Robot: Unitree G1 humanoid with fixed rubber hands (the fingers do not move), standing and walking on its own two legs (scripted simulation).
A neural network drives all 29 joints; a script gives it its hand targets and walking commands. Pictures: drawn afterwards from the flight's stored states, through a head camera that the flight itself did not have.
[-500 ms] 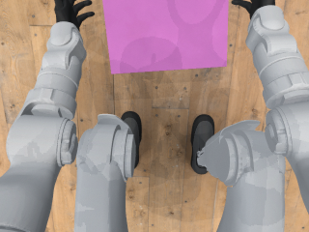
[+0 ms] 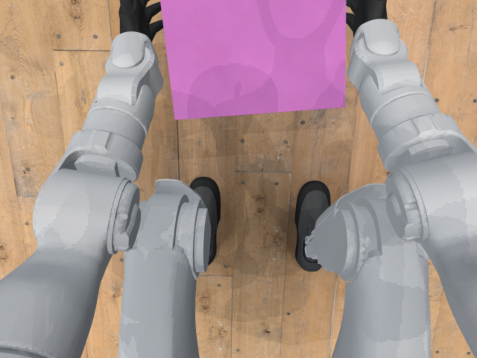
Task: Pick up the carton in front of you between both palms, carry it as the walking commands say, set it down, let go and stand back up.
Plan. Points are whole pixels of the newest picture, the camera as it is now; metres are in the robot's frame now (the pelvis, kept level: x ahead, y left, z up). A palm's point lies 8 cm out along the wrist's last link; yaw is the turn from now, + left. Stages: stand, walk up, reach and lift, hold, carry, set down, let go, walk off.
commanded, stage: reach and lift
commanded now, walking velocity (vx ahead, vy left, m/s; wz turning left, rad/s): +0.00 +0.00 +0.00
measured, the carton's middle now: (252, 47) +0.51 +0.02 -0.25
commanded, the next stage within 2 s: none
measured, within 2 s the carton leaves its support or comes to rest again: leaves its support in 0.28 s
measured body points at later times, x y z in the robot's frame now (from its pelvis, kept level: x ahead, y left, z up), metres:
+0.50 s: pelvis +0.00 +0.00 +0.01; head +0.30 +0.00 +0.34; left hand +0.51 +0.16 -0.10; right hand +0.53 -0.14 -0.09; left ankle +0.12 +0.12 -0.34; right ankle +0.12 -0.13 -0.34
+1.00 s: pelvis +0.02 -0.01 +0.14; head +0.25 +0.01 +0.53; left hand +0.47 +0.17 +0.07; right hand +0.49 -0.13 +0.08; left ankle +0.12 +0.12 -0.34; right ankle +0.12 -0.12 -0.34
